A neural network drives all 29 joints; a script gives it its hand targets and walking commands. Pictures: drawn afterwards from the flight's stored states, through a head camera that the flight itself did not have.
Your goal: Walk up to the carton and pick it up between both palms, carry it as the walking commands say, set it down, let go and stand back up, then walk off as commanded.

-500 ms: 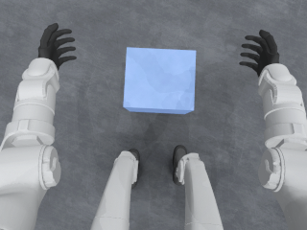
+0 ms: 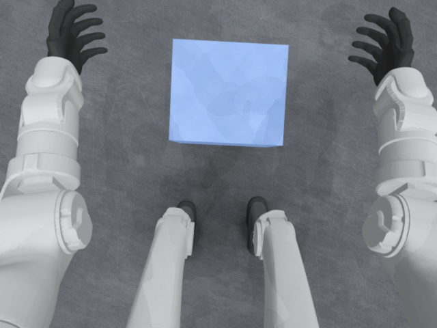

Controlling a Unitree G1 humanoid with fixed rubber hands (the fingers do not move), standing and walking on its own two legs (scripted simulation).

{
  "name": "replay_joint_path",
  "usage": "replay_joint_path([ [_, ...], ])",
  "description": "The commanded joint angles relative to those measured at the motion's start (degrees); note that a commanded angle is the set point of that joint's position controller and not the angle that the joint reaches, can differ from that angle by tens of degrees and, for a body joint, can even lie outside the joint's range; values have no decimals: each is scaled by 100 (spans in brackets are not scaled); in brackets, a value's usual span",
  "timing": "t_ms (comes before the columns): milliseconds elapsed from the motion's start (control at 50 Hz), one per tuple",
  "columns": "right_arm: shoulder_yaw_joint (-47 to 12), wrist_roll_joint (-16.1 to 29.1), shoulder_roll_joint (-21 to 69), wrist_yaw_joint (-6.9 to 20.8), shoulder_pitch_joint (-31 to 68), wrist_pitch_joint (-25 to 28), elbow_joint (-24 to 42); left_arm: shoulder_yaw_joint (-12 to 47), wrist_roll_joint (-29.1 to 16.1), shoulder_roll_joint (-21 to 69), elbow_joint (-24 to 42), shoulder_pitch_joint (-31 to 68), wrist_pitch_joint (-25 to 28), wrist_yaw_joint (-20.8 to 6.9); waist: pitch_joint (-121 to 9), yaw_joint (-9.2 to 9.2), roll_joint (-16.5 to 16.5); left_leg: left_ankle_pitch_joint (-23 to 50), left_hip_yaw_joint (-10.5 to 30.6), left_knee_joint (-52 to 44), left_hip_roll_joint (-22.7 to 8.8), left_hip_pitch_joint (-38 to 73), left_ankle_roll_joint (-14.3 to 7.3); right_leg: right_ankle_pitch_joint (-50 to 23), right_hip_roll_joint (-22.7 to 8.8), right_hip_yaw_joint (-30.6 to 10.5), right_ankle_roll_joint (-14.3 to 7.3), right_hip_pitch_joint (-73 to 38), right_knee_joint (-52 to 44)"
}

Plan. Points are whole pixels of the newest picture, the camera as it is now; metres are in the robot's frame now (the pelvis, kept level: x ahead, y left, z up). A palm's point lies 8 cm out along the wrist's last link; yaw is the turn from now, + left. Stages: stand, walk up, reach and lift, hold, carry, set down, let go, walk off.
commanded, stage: reach and lift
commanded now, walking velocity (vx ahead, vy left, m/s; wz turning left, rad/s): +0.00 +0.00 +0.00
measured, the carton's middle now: (226, 101) +0.53 +0.00 -0.51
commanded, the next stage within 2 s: none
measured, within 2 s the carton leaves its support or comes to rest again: neither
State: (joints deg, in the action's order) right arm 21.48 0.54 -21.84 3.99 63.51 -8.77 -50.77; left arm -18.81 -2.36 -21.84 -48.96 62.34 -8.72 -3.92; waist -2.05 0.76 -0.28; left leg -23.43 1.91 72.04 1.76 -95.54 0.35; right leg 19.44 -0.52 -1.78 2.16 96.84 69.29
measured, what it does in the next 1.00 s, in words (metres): lowers itself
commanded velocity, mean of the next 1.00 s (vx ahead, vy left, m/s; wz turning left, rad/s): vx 0.00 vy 0.00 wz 0.00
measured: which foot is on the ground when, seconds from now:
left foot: down 0.00-1.00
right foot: down 0.00-1.00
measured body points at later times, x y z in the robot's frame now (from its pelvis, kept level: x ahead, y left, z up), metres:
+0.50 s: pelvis -0.05 -0.01 -0.14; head +0.33 +0.00 +0.09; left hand +0.52 +0.25 -0.29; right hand +0.53 -0.23 -0.29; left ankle +0.06 +0.12 -0.59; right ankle +0.08 -0.14 -0.59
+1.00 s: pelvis -0.06 +0.00 -0.25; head +0.32 +0.02 -0.02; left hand +0.51 +0.24 -0.42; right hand +0.52 -0.22 -0.42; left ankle +0.06 +0.12 -0.59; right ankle +0.08 -0.14 -0.59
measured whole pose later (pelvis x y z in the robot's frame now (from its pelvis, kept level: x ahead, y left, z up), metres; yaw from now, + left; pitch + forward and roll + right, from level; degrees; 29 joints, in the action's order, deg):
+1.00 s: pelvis -0.06 +0.00 -0.25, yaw +0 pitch +30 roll -2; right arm 11.1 10.7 -28.5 -1.6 87.1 -6.7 -66.0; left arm -5.5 -12.9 -28.7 -61.8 86.3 -7.9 3.1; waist 30.1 1.1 0.2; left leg -34.4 2.4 128.0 3.5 -123.8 1.4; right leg 30.0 0.3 -1.6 3.4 124.6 124.3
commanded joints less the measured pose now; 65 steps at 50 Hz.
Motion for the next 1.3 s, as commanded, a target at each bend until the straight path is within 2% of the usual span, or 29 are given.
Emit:
replay_joint_path([
  [0,-64,174,-890,26,1383,-3,182,-21,-6,-867,535,1639,-5,52,-5908,195,245,2559,-327,156,131,2659,283,-1683,350,439,-61,-2239,600],
  [120,-71,129,-1275,-127,2015,-147,-76,264,-315,-1077,281,2292,-230,150,-6232,-106,-79,1305,-381,975,182,1723,284,-880,343,568,-7,-2052,1480],
  [160,-135,314,-1343,-157,2278,-203,267,195,-250,-1417,593,2555,-248,217,-6693,85,171,1231,-519,1201,169,2008,266,-661,331,626,8,-1858,1657],
  [180,-91,280,-1516,-181,2494,-157,496,358,-377,-1149,371,2374,-298,215,-6788,-52,92,1483,-390,1322,167,2135,253,-826,362,705,0,-1724,1824],
  [220,-196,318,-1557,-263,2607,-248,467,287,-372,-1431,522,2680,-336,263,-6974,92,239,1196,-573,1475,159,1832,293,-771,339,611,-9,-2067,1974],
  [240,-251,348,-1625,-302,2674,-289,492,292,-471,-1552,352,2637,-365,300,-7171,110,-21,977,-550,1580,183,1867,240,-558,289,622,34,-2191,2060],
  [360,-390,539,-1650,-435,2948,-369,588,457,-649,-1788,543,3126,-405,329,-7367,53,153,740,-545,2067,144,1809,168,-391,252,592,-29,-2139,2539],
  [400,-562,691,-1643,-535,3328,-377,974,640,-853,-1733,646,3403,-409,373,-7973,-17,22,798,-633,2417,192,1835,169,-630,275,609,-37,-2635,2843],
  [440,-808,823,-1475,-550,3285,-487,573,502,-840,-2055,536,3532,-426,400,-7677,195,-49,567,-678,2606,177,1513,128,-505,225,480,-24,-2775,3027],
  [520,-975,1134,-1644,-772,3531,-399,1273,628,-1044,-2117,1015,3639,-343,519,-8896,159,-165,1385,-686,3274,155,1926,109,-1531,287,429,-45,-3515,3670],
  [580,-839,958,-1795,-792,3461,-347,749,702,-1033,-2005,479,3537,-286,545,-7578,54,44,1051,-702,3368,93,1313,117,-1086,261,464,-71,-2754,3848],
  [600,-870,941,-1805,-804,3512,-316,857,583,-963,-2104,396,3495,-237,571,-7410,173,-181,1042,-694,3428,120,1217,79,-979,234,439,-36,-2758,3902],
  [660,-924,821,-1534,-760,3206,-249,-359,830,-1001,-1736,-291,3594,-162,514,-6010,-98,-38,318,-610,3456,41,465,114,-355,134,476,-47,-1947,4012],
  [720,-810,933,-1767,-726,3619,-22,251,1032,-1133,-1662,273,3991,-49,582,-6730,-310,76,770,-446,3715,35,1303,138,-549,115,605,-91,-1682,4254],
  [740,-772,936,-1832,-680,3709,0,-378,1226,-1134,-1574,-403,3991,-55,596,-5846,-303,342,439,-452,3755,-12,1044,182,-26,109,662,-115,-835,4326],
  [760,-838,1011,-1679,-628,3660,14,-553,1123,-970,-1687,-452,3866,-36,637,-5696,-38,434,475,-364,3751,-18,1267,155,66,79,652,-101,-613,4403],
  [800,-960,1092,-1667,-570,3811,85,-359,971,-921,-1710,-279,3969,7,738,-5624,125,228,437,-368,3854,-16,1180,141,189,19,641,-71,-678,4525],
  [840,-1042,1102,-1670,-583,3824,167,-515,1049,-972,-1631,-607,3951,60,738,-5291,136,94,516,-362,4060,-57,857,132,59,-3,564,-70,-660,4637],
  [860,-979,966,-1584,-546,3511,159,-1281,1082,-962,-1585,-1001,3882,81,701,-4614,-2,184,118,-340,4084,-77,459,172,412,-26,573,-76,-224,4695],
  [880,-996,1024,-1667,-553,3592,220,-859,1063,-880,-1609,-417,4098,162,741,-5118,8,265,433,-381,4156,-46,714,220,-1,12,550,-68,-614,4762],
  [920,-941,965,-1648,-526,3588,341,-1293,1281,-1037,-1362,-1169,3794,200,670,-4128,-198,284,145,-276,4239,-121,102,222,295,-25,557,-86,111,4810],
  [940,-901,977,-1697,-561,3606,396,-971,1313,-1080,-1428,-707,3916,258,694,-4881,-260,235,630,-205,4293,-62,719,225,-161,-5,635,-59,-322,4919],
  [960,-954,1070,-1759,-609,3867,473,-550,1301,-1203,-1491,-371,4022,339,711,-5410,-170,258,935,-293,4492,-86,837,213,-421,-29,546,-107,-629,5015],
  [1020,-933,1060,-1779,-641,3683,440,-1340,1410,-1181,-1594,-1006,3969,332,752,-4604,-133,470,636,-233,4587,-148,559,256,-130,-82,574,-101,-41,5228],
  [1080,-1100,1132,-1869,-707,4038,616,-370,1315,-1344,-1706,-387,3929,466,754,-5079,-61,123,1243,-290,4754,-94,342,206,-836,-20,527,-78,-493,5373],
  [1140,-1278,1187,-1713,-768,3555,502,-1041,1314,-1406,-1814,-1067,3680,420,778,-4837,-42,-188,780,-328,4807,-177,-1,161,-544,-125,496,-21,-659,5413],
  [1180,-1320,1290,-1568,-794,3329,538,-582,1287,-1348,-1907,-475,3572,505,795,-5605,75,-101,1359,-392,4895,-110,364,148,-1212,-38,465,-31,-1184,5462],
  [1220,-1525,1411,-1453,-801,3378,583,-527,1383,-1503,-1596,-857,3278,513,754,-5626,53,-213,1552,-425,5025,-125,-3,132,-1599,-11,387,-33,-1238,5563],
  [1280,-1461,1417,-1381,-812,3300,513,-650,1428,-1479,-1679,-927,3323,489,726,-5161,41,-84,1233,-390,4903,-108,74,124,-1109,-19,444,-44,-930,5455],
])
